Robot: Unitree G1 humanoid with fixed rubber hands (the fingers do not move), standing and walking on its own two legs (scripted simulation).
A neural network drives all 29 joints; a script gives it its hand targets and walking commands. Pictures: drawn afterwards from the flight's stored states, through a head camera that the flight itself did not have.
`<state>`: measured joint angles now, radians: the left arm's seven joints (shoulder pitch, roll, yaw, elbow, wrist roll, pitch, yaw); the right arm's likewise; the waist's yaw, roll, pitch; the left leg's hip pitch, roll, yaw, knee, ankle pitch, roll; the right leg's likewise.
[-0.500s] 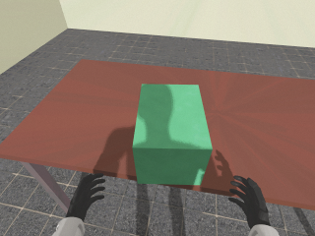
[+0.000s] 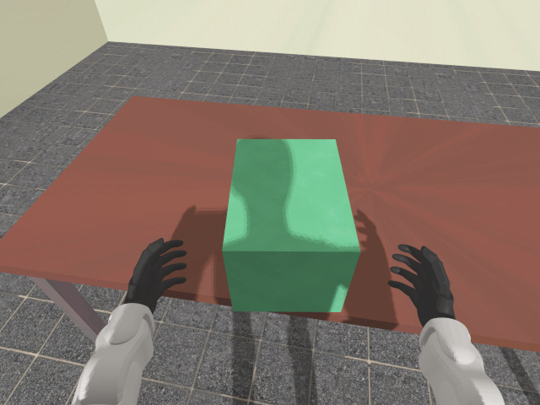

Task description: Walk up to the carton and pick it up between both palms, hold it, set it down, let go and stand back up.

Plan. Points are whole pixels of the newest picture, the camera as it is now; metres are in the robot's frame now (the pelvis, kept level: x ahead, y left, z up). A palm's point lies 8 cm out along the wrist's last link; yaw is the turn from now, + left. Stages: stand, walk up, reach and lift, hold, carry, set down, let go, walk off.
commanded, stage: reach and lift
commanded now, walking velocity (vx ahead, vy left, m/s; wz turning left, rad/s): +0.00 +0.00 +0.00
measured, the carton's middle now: (286, 221) +0.44 +0.01 +0.02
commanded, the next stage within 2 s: none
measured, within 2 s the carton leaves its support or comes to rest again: neither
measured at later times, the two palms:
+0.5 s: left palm (155, 233) +0.35 +0.21 +0.10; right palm (427, 246) +0.34 -0.19 +0.09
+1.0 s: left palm (164, 178) +0.42 +0.20 +0.14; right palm (416, 199) +0.40 -0.19 +0.12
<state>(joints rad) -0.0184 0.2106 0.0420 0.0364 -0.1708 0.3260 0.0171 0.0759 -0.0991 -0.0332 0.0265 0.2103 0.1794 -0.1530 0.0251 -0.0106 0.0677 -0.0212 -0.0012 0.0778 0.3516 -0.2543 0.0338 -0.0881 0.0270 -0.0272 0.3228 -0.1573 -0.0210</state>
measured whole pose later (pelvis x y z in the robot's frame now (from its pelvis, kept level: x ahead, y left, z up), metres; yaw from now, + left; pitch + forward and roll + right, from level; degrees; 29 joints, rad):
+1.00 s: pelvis +0.00 -0.01 +0.00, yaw +2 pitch +6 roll -1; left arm -0.79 0.32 0.09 0.60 -0.18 0.45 0.02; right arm -0.67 -0.18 -0.07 0.58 0.28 0.30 -0.21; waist -0.04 -0.02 -0.04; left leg -0.26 0.00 0.04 0.40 -0.24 0.02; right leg -0.29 0.03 -0.06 0.32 -0.13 -0.03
